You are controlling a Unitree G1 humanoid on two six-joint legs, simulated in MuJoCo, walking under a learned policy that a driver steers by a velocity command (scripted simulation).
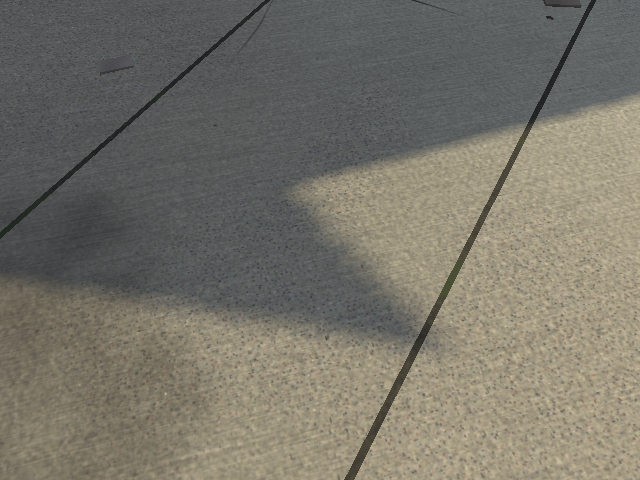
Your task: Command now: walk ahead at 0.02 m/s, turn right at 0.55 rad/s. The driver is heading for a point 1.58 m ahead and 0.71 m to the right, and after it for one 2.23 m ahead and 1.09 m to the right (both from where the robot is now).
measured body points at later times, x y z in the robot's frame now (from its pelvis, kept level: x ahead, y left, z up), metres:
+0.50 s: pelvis +0.04 -0.02 -0.01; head +0.08 -0.03 +0.44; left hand +0.28 +0.20 -0.09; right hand +0.14 -0.33 -0.10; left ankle +0.11 +0.09 -0.73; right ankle +0.04 -0.12 -0.74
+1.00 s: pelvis +0.03 -0.06 -0.03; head +0.05 -0.10 +0.42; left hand +0.34 +0.07 -0.10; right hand -0.02 -0.38 -0.14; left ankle +0.10 +0.09 -0.73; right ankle -0.01 -0.15 -0.77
